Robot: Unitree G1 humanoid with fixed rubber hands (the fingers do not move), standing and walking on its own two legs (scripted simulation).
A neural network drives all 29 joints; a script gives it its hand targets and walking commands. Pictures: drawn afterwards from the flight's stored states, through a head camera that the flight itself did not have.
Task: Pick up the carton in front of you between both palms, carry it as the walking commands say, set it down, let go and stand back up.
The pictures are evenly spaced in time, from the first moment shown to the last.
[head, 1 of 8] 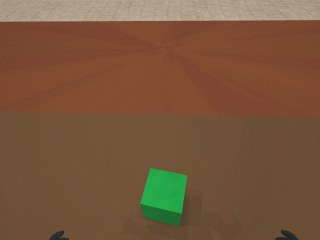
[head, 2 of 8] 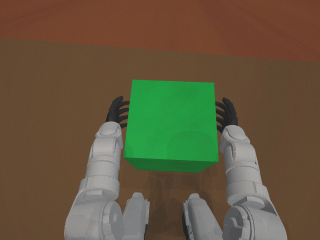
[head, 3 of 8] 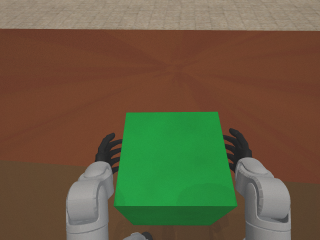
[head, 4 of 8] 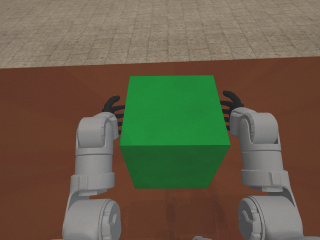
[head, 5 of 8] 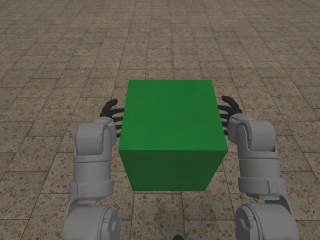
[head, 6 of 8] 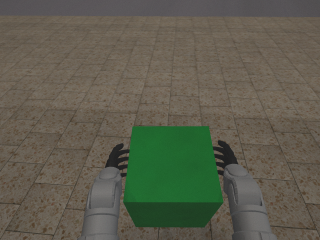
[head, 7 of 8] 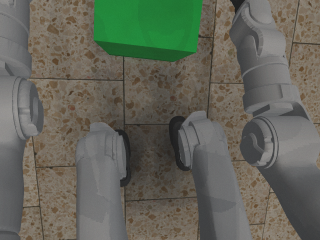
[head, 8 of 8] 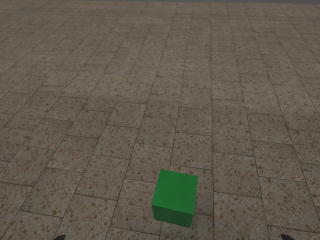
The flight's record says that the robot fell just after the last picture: no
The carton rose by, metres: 0.68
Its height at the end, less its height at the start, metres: -0.41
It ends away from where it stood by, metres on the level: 5.89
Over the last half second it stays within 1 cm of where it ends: yes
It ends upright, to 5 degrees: yes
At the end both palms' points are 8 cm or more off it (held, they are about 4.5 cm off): yes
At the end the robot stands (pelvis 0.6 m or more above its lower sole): yes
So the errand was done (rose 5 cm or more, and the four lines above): yes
